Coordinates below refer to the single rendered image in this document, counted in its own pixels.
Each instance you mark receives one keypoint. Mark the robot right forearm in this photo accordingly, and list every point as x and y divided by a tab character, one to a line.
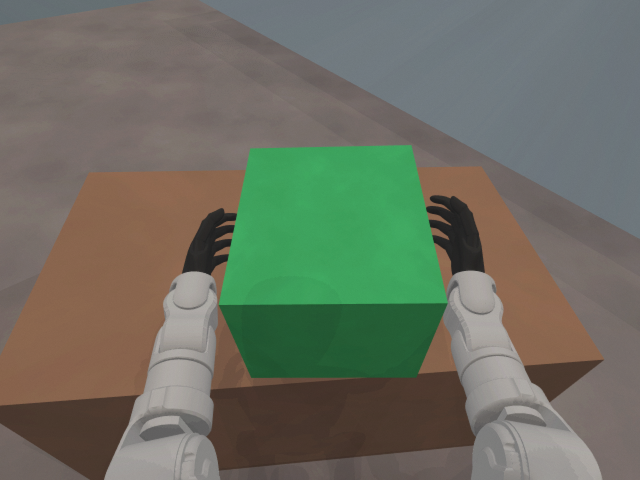
489	368

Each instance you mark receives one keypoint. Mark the robot left upper arm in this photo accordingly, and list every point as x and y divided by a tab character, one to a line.
187	456

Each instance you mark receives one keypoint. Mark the pedestal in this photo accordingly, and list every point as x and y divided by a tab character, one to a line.
78	355

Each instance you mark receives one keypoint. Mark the robot left forearm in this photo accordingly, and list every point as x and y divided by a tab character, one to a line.
176	396

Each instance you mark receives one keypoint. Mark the right robot hand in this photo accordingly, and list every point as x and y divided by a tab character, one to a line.
464	246

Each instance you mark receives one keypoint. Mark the robot right upper arm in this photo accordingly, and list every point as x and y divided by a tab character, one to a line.
508	450

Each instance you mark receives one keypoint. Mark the carton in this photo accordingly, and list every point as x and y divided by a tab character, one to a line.
332	270

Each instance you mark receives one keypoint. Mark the left robot hand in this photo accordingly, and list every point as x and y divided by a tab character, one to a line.
203	247

